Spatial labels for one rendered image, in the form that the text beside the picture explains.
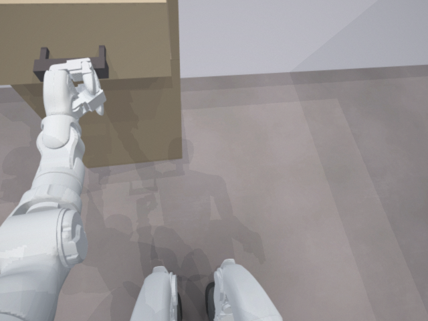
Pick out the handle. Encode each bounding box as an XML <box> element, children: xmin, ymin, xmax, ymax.
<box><xmin>33</xmin><ymin>45</ymin><xmax>109</xmax><ymax>82</ymax></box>

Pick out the robot left upper arm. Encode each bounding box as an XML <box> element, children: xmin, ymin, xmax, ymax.
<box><xmin>0</xmin><ymin>208</ymin><xmax>88</xmax><ymax>321</ymax></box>

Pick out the drawer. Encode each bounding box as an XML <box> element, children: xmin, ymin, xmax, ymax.
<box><xmin>0</xmin><ymin>0</ymin><xmax>171</xmax><ymax>86</ymax></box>

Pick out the left robot hand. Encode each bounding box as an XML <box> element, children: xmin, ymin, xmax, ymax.
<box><xmin>43</xmin><ymin>58</ymin><xmax>106</xmax><ymax>123</ymax></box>

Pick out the left robot forearm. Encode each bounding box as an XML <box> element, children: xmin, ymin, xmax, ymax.
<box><xmin>0</xmin><ymin>114</ymin><xmax>85</xmax><ymax>273</ymax></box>

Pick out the robot right shin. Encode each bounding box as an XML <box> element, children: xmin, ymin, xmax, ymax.
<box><xmin>213</xmin><ymin>259</ymin><xmax>235</xmax><ymax>321</ymax></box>

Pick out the right robot thigh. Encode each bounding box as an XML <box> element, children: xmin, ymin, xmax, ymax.
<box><xmin>214</xmin><ymin>264</ymin><xmax>283</xmax><ymax>321</ymax></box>

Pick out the cabinet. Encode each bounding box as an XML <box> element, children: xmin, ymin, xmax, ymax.
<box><xmin>11</xmin><ymin>0</ymin><xmax>183</xmax><ymax>169</ymax></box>

